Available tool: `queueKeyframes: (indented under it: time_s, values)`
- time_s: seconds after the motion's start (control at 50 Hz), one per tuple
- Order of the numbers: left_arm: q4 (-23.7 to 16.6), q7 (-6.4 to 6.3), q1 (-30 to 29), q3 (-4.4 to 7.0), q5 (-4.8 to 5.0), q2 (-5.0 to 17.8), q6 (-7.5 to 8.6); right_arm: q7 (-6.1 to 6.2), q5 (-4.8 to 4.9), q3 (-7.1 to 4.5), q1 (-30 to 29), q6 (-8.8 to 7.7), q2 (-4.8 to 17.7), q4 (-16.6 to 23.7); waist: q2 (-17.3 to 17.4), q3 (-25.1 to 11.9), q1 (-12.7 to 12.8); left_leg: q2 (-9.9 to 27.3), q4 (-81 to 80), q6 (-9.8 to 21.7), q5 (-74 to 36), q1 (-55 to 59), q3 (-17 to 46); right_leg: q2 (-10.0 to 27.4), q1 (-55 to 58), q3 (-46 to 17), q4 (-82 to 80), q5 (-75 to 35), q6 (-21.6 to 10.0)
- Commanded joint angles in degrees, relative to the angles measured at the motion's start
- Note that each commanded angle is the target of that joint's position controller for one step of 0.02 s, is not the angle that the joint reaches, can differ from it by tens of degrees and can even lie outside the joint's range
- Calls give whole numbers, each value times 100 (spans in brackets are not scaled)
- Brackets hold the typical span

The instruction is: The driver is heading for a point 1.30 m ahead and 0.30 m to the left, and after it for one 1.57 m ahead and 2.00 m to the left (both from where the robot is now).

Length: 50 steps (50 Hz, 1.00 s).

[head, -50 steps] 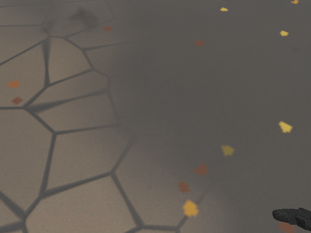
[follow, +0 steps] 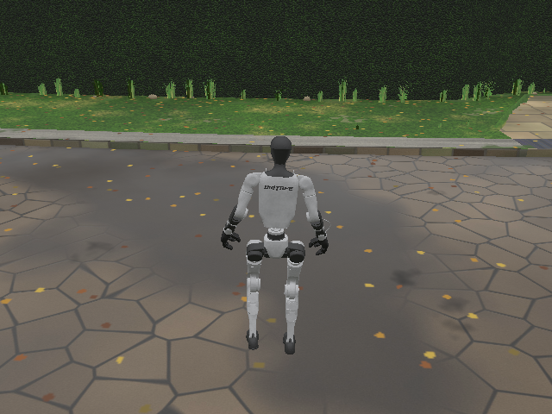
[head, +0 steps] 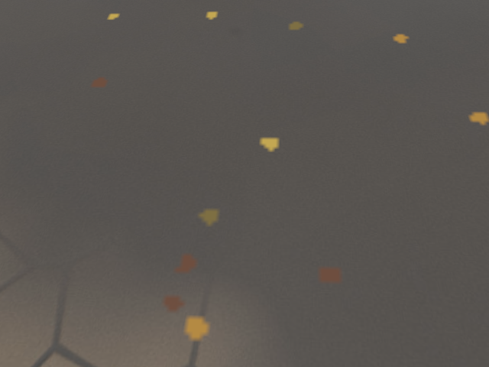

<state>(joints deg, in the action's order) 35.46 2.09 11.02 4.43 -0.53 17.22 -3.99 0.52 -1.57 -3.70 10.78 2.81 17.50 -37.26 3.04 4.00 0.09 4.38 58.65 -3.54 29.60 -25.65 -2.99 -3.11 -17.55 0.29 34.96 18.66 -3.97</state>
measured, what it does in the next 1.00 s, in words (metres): steps on the spot, turning left: left foot, then right foot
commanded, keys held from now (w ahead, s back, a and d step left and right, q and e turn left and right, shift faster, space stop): e+shift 0.10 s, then shift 0.04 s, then q+shift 0.86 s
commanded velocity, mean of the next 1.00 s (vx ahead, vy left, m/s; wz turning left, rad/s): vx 0.00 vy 0.00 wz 0.31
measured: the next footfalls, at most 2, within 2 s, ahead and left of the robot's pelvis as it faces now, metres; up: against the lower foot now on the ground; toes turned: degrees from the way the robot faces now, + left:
left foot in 0.36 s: +0.09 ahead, +0.10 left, +0.00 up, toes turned -9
right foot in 0.68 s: +0.07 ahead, -0.10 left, +0.00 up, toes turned +16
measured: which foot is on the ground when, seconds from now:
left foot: up 0.00-0.34, down 0.36-0.70, up 0.72-1.00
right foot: down 0.00-0.36, up 0.38-0.66, down 0.68-1.00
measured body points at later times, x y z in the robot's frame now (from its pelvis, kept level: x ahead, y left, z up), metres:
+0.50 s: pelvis +0.02 +0.01 +0.01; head +0.05 +0.03 +0.46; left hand +0.19 +0.26 -0.10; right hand +0.10 -0.27 -0.09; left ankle +0.05 +0.11 -0.73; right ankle -0.02 -0.10 -0.68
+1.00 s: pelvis +0.02 -0.02 +0.02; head +0.07 -0.02 +0.46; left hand +0.02 +0.28 -0.08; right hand +0.27 -0.21 -0.10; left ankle -0.04 +0.09 -0.67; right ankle +0.03 -0.11 -0.73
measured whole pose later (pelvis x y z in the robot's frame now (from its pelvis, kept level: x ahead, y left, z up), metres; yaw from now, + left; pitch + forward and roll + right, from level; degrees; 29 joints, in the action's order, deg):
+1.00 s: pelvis +0.02 -0.02 +0.02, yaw +26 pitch +1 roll +1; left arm 38.1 -2.0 12.3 1.5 -2.0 15.5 -0.6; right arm -4.3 -0.4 -5.0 8.9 5.8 18.5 -39.4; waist 1.6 5.0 0.6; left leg 0.6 55.0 -3.4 23.3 -26.4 -0.5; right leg 2.0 -9.5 9.4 24.7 15.8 -2.3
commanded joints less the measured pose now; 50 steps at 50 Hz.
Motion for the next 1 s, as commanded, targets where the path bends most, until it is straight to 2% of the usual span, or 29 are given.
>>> queueKeyframes:
  time_s: [0.02,0.04,0.08,0.14,0.22,0.28,0.32,0.34,0.36,0.38,0.4,0.42,0.44,0.48,0.5,0.56,0.6,0.64,0.66,0.68,0.7,0.72,0.74,0.76,0.78,0.8,0.84,0.92,1.0]
  values:
    - [-393,-188,-179,316,39,1039,38,39,-23,-112,-290,-157,537,528,-1089,-400,50,-77,429,-18,-655,-1242,561,1280,1020,-2037,-1568,-2312,-857]
    - [-383,-180,-210,277,34,957,37,26,-60,-115,-157,-149,563,405,-1025,-558,5,-177,452,-23,-799,-1035,521,1146,982,-1910,-1479,-2718,-813]
    - [-290,-145,30,304,43,1025,66,-2,-36,-77,-128,-109,465,344,-761,-745,50,-303,197,-24,-859,-898,545,1071,1034,-1985,-1387,-2792,-795]
    - [-212,-149,231,319,5,1066,77,10,14,-16,-177,-76,378,302,-863,-788,176,-397,-369,5,-919,-898,557,1074,1164,-2225,-1366,-2332,-836]
    - [-98,-177,213,130,-91,725,111,19,60,50,-100,-68,303,135,-1049,-849,246,-357,-1033,176,-881,-52,366,1124,840,-1990,-1319,-2561,-794]
    - [35,-209,64,-88,-147,390,156,-12,135,127,-16,-44,155,-17,-1012,-789,186,-370,-1987,343,-902,1031,298,1194,405,-1835,-1406,-2305,-671]
    - [113,-284,-58,-63,-90,651,169,-22,122,104,104,-78,233,-72,-883,-547,-43,-565,-3101,498,-1550,1634,258,1112,139,-1645,-1122,-1874,-472]
    - [162,-328,79,-44,-99,722,183,-21,67,84,5,-137,400,-17,-626,-447,2,-409,-3535,594,-1916,1699,721,981,96,-1565,-914,-1576,-272]
    - [86,-357,225,-51,-124,642,187,-21,-6,21,70,-215,817,53,229,-515,138,467,-3978,794,-2677,1698,2010,503,29,-1109,-56,-1021,-41]
    - [-15,-376,212,-54,-77,598,154,-73,111,-152,38,-221,1313,-11,918,-337,257,1159,-4018,1538,-3732,1444,3046,-312,-346,-314,310,347,226]
    - [-29,-411,25,-53,-92,688,152,-130,98,-170,413,-221,1165,-94,1065,-357,-34,1390,-4220,1922,-3930,1543,3655,-326,-628,-324,1011,1253,295]
    - [-60,-389,-143,-41,-83,688,176,-149,104,-183,561,-218,1065,-167,809,-351,-116,1250,-4225,1977,-3734,1665,3561,-301,-887,-460,1655,1372,324]
    - [-17,-356,-181,-49,-69,601,187,-133,115,-199,431,-184,981,-179,493,-349,-38,937,-4132,1842,-3468,1635,3200,-203,-969,-545,1972,1166,389]
    - [-42,-306,-206,-79,-59,452,188,-87,145,-240,165,-127,893,-129,456,-430,67,423,-4015,1538,-3329,1669,2732,-86,-1023,-548,1842,768,509]
    - [-31,-299,-239,-105,-58,382,188,-96,141,-262,139,-95,856,-104,430,-541,30,246,-3962,1473,-3282,1731,2634,-142,-992,-445,1669,698,578]
    - [-124,-307,-453,-158,-20,268,202,-141,129,-366,361,-25,901,-122,493,-741,-173,164,-3880,1494,-2889,1886,2938,-214,-906,-408,1037,693,634]
    - [-143,-342,-423,-165,6,291,244,-173,100,-433,328,2,975,-98,590,-827,-197,129,-3851,1432,-2695,1790,3231,-285,-605,-440,532,623,568]
    - [-68,-404,-138,-148,26,354,300,-199,91,-469,96,14,1007,-28,685,-871,-65,16,-3802,1251,-2609,1450,3421,-375,0,-437,-159,475,471]
    - [13,-449,124,-136,23,367,333,-200,116,-472,-99,18,997,19,666,-859,112,-138,-3724,1052,-2342,1116,3401,-390,520,-406,-818,140,419]
    - [97,-511,389,-96,-4,487,376,-177,164,-448,-233,5,911,70,530,-830,268,-411,-3562,737,-1679,577,3246,-152,1190,-533,-1616,-237,341]
    - [65,-576,414,9,-67,1004,398,-152,182,-361,14,-24,554,123,-452,-881,117,-945,-2695,383,-331,-147,2580,1124,1762,-1703,-2329,480,55]
    - [-157,-545,-172,82,-122,1463,364,-102,124,-353,199,-36,455,146,-1680,-610,-20,-1677,-1266,197,275,-955,1201,2421,1367,-3240,-2674,805,-519]
    - [-154,-503,-249,-6,-179,1078,344,-94,-54,-458,111,-20,976,60,-1028,-392,-79,-967,-359,173,46,-823,1104,2508,875,-2754,-2401,-263,-765]
    - [-189,-485,-389,-124,-152,677,354,-151,-38,-489,173,0,974,-35,-762,-351,-205,-911,92,204,-223,-615,1037,2158,708,-2133,-2157,-1122,-725]
    - [-204,-470,-514,-172,-134,526,364,-215,-27,-463,343,49,858,-129,-746,-300,-300,-850,504,189,-470,-575,952,1811,696,-1487,-1992,-1792,-611]
    - [-206,-489,-546,-177,-123,526,380,-293,-5,-440,459,98,796,-169,-951,-391,-335,-798,841,158,-656,-648,828,1613,895,-1069,-1854,-2230,-559]
    - [-177,-494,-287,-165,-135,537,390,-386,74,-366,346,145,722,-129,-1071,-417,-156,-678,817,31,-733,-837,556,1510,1246,-545,-1657,-3093,-565]
    - [7,-474,407,-51,-137,721,379,-458,99,-241,-364,198,560,192,-1155,-438,266,-441,100,-62,-655,-1106,300,1851,1997,-295,-1479,-3675,-713]
    - [42,-376,403,26,-149,831,395,-516,145,-164,-646,233,406,410,-1247,-497,278,-335,-821,82,-531,-423,8,2014,1786,222,-1306,-3773,-641]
